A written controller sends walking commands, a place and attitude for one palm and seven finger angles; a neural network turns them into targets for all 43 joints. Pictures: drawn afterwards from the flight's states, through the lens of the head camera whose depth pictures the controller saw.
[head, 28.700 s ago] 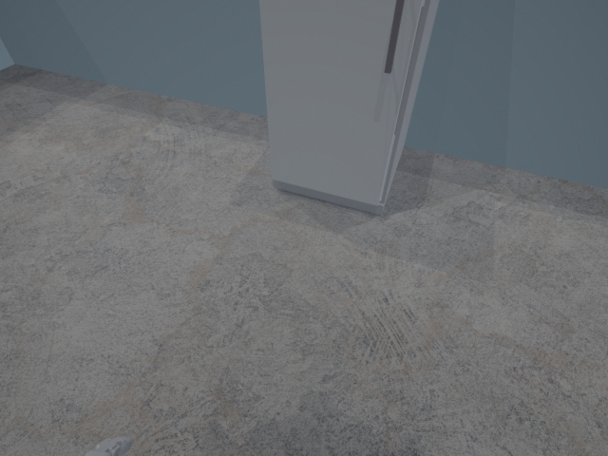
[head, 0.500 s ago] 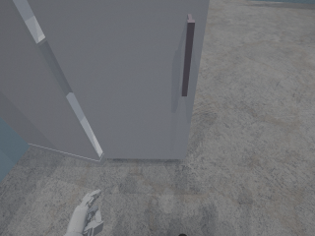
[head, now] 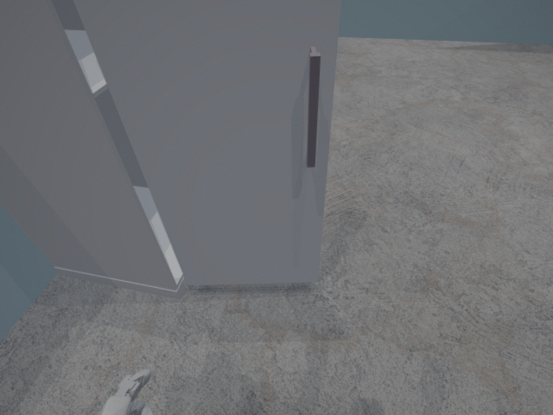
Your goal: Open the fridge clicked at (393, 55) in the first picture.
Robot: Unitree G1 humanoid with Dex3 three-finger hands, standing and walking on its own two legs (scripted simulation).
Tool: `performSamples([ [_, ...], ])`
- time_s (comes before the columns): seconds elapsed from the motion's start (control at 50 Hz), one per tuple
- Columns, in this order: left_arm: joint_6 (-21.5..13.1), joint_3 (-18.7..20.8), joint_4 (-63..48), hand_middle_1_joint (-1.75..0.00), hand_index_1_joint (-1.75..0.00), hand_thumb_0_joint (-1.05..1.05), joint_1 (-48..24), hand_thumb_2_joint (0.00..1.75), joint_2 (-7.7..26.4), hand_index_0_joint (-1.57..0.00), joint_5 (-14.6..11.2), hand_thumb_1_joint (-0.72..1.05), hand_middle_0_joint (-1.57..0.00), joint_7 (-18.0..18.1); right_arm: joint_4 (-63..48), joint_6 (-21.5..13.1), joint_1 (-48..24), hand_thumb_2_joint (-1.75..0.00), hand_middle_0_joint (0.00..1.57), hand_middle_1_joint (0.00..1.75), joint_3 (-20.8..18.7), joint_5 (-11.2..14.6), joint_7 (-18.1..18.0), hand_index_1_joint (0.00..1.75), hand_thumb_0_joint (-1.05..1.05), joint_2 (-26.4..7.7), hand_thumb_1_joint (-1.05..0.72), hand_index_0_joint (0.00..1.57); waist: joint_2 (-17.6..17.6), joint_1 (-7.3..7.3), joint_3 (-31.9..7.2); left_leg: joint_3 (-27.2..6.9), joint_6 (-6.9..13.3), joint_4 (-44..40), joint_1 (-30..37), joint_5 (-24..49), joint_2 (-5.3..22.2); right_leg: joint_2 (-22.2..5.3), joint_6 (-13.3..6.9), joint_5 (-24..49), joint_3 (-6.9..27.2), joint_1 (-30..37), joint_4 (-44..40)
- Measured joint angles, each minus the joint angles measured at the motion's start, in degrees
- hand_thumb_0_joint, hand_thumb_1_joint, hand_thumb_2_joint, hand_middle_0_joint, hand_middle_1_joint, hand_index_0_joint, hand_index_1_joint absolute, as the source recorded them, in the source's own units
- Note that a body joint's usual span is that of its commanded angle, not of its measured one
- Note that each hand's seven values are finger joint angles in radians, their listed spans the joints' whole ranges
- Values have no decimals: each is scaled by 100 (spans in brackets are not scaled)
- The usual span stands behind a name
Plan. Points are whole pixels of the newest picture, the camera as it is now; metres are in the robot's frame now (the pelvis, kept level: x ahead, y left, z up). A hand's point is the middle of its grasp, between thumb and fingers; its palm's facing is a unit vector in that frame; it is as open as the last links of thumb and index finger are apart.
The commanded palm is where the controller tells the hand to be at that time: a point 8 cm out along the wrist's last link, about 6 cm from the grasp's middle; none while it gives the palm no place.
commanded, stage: stop stepping back and stand still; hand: right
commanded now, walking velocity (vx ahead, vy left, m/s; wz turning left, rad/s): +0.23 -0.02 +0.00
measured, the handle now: (311, 111) +0.75 -0.09 +0.09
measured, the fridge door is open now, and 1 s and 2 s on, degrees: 76 76 76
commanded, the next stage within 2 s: let the arm hang, fingers relaxed in 0.50 s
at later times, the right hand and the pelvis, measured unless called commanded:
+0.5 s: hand out of the picture +0.16 -0.30 +0.14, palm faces +0.49 +0.76 -0.42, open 7.4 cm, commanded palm +0.10 -0.32 +0.17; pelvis -0.03 -0.02 -0.02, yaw -2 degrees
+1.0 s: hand out of the picture +0.00 -0.21 -0.18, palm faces +0.00 +0.98 -0.18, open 7.2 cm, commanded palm none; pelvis -0.05 -0.02 -0.01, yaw -3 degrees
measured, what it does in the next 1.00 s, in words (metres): steps on the spot: right foot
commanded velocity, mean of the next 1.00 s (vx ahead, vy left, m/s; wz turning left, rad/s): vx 0.05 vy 0.02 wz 0.00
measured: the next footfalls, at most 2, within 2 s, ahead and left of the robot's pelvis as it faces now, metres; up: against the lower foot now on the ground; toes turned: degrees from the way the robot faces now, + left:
right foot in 0.08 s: +0.03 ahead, -0.14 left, +0.00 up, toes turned -4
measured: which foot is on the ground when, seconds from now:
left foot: down 0.00-1.00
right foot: up 0.00-0.06, down 0.08-1.00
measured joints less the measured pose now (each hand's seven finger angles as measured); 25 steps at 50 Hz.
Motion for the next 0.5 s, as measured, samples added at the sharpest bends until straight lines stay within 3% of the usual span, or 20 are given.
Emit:
performSamples([
  [0.08,-232,27,82,-30,-30,2,161,90,166,-21,17,90,-20,111,379,145,-607,-90,21,30,282,-114,-174,30,1,371,-88,21,-359,172,3,280,-106,441,-220,-164,-23,-231,-184,84,215,1243,-1941],
  [0.16,-249,-80,73,-30,-30,2,-64,90,-91,-21,6,90,-20,37,350,149,-615,-90,20,30,196,-95,-190,30,2,162,-89,20,-136,334,228,-48,-197,760,-262,-260,117,-60,-40,153,-28,1358,-1830],
  [0.26,-315,-216,-100,-30,-31,2,-51,90,-329,-21,47,90,-20,-92,32,-67,-340,-90,21,30,2,-108,-88,30,2,-236,-89,20,-296,573,265,-1,-125,596,-140,-92,-39,-213,22,127,16,1352,-1710],
  [0.34,-198,-208,-115,-30,-31,2,-21,90,-259,-21,30,90,-21,-155,31,-267,-182,-90,21,30,-127,-59,-58,30,1,-317,-88,21,-487,545,191,59,-18,692,-258,-147,-159,-306,-41,-220,106,1093,-1292],
  [0.42,-26,-42,77,-30,-31,2,-59,90,-19,-21,-8,90,-21,-166,276,-263,-215,-90,21,30,-1,-63,-33,30,1,-114,-88,21,-530,420,248,96,-11,709,-255,-175,-79,-159,-120,-662,86,561,-118],
  [0.5,-16,-5,84,-30,-31,2,-79,90,188,-21,16,90,-20,-99,297,-183,-171,-90,21,30,27,-39,-78,30,1,98,-88,21,-465,368,421,119,-147,895,-228,-268,-2,-203,-152,236,10,873,-1372],
])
